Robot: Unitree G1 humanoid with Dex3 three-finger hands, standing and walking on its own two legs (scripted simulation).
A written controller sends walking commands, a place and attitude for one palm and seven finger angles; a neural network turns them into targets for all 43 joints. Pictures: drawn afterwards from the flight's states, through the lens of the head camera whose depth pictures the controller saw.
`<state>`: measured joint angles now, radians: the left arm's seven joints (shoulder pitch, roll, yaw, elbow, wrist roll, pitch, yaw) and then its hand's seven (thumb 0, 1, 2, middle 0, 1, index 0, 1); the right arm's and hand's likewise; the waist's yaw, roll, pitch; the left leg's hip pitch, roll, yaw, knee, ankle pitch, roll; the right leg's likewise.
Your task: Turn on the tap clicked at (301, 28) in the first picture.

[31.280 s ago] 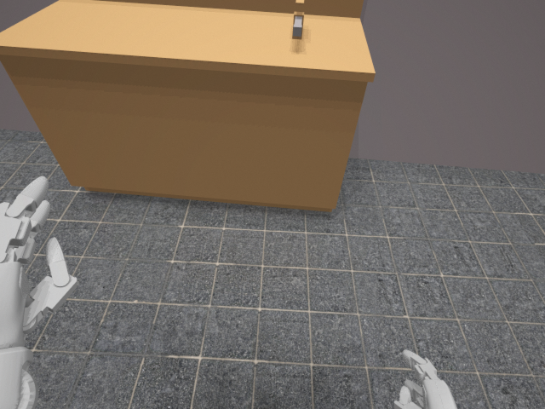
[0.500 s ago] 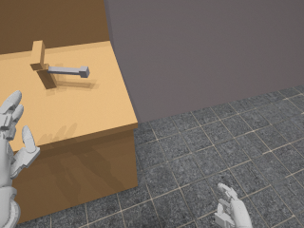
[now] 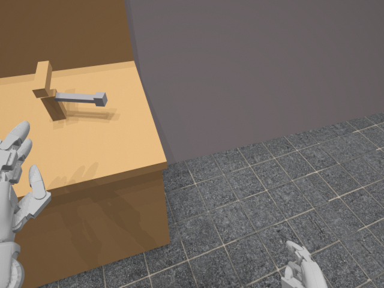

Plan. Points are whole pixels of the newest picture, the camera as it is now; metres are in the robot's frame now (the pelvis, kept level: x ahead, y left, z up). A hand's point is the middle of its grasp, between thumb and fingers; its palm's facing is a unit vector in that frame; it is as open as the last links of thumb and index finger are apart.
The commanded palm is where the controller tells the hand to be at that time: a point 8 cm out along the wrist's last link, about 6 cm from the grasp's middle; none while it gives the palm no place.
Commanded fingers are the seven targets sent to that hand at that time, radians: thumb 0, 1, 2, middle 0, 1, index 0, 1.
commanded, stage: shuffle to correct the standing spot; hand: left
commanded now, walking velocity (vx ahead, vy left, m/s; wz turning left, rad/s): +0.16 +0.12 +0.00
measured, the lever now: (100, 99) +0.56 +0.29 +0.08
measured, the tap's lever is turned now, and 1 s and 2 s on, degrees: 69 69 69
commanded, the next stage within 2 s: come to a stop and stand still in 0.68 s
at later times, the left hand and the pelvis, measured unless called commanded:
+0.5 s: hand (43, 172) +0.26 +0.27 +0.16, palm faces +0.41 -0.83 -0.38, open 7.4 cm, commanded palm +0.20 +0.31 +0.17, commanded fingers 0.00 0.90 0.90 -0.20 -0.30 -0.20 -0.30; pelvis +0.04 +0.02 -0.02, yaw +2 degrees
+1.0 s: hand (34, 136) +0.33 +0.32 +0.16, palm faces +0.44 -0.81 -0.38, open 7.4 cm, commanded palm +0.28 +0.35 +0.17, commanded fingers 0.00 0.90 0.90 -0.20 -0.30 -0.20 -0.30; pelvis +0.12 +0.07 -0.02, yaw +1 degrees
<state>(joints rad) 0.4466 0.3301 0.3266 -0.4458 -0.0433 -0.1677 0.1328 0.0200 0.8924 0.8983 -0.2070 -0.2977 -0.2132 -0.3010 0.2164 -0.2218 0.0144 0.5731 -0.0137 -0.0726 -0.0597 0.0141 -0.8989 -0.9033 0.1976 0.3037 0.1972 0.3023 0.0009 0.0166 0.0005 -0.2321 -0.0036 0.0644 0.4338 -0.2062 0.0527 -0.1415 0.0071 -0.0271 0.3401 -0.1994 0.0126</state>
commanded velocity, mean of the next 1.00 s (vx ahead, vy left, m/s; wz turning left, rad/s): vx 0.08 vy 0.08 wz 0.00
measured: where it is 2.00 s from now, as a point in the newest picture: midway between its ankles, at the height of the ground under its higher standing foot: outside the picture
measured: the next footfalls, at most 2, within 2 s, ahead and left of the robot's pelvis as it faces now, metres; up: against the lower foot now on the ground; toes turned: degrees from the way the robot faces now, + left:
right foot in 0.86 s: +0.17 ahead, -0.03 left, +0.00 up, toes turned -1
left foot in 1.06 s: +0.15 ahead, +0.20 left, +0.00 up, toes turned +0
